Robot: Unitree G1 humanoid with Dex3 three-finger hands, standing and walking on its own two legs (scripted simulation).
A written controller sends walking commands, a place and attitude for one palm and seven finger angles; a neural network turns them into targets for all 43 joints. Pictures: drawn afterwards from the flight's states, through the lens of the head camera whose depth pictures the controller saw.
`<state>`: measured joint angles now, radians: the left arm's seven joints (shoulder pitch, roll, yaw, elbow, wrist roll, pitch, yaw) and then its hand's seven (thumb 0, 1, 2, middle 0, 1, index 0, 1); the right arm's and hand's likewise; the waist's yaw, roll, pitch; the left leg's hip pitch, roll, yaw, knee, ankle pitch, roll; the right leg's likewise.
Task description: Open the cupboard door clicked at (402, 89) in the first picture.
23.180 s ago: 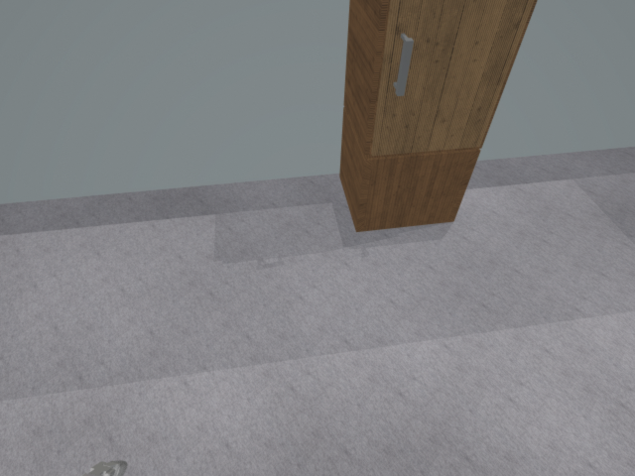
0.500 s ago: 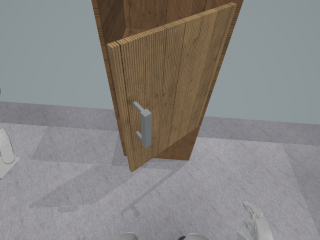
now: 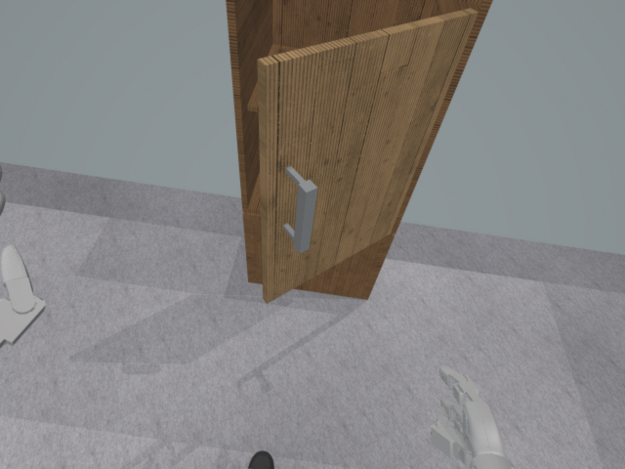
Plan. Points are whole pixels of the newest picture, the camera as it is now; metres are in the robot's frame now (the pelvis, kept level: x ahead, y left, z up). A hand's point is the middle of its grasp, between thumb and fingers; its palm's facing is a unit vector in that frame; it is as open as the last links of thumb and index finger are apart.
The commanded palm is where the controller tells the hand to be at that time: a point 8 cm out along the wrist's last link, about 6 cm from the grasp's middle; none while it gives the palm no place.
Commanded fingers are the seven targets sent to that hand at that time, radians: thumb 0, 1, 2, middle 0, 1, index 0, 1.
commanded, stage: stop stepping back and stand still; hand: left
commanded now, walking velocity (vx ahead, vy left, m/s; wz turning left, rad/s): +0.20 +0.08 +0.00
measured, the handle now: (297, 211) +0.51 +0.09 -0.01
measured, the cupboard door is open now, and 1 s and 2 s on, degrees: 42 42 42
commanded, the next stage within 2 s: let the arm hang, fingers relaxed in 1.20 s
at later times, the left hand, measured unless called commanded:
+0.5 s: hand (47, 411) +0.13 +0.23 +0.16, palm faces +0.36 -0.80 -0.48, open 7.4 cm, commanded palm +0.08 +0.27 +0.17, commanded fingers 0.00 0.90 0.90 -0.20 -0.30 -0.20 -0.30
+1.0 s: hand out of the picture +0.11 +0.27 +0.15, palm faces +0.40 -0.79 -0.46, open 7.4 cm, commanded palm +0.06 +0.31 +0.17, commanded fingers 0.00 0.90 0.90 -0.20 -0.30 -0.20 -0.30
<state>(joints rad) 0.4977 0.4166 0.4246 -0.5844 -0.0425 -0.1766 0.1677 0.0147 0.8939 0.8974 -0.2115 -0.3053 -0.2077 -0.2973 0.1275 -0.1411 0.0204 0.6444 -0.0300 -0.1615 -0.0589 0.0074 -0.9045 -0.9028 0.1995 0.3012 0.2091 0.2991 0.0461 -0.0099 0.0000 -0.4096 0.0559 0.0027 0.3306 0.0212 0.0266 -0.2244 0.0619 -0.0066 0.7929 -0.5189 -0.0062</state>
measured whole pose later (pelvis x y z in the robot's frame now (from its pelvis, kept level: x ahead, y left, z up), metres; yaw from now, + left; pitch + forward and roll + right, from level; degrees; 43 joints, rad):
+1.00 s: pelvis -0.09 +0.01 +0.00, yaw -2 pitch -1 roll -1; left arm 0.53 0.38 0.40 -0.42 -0.03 -0.21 0.13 0.01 0.89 0.90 -0.21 -0.31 -0.21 -0.30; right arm 0.19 -0.18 0.03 0.62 -0.01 -0.16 -0.07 0.01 -0.91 -0.90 0.20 0.30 0.21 0.30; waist 0.01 0.02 0.01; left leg -0.27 0.04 0.07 0.47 -0.18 0.00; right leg -0.18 -0.01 -0.04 0.44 -0.25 0.01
